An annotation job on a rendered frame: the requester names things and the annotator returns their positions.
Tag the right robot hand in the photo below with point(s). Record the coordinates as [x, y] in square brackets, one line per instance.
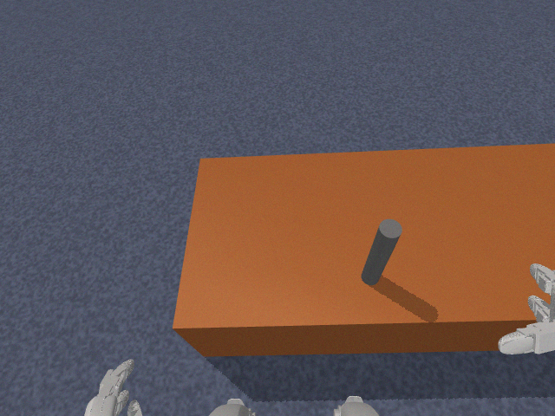
[538, 337]

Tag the left robot hand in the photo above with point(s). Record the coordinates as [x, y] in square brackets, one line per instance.
[110, 400]

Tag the can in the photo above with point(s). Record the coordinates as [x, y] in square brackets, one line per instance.
[384, 243]

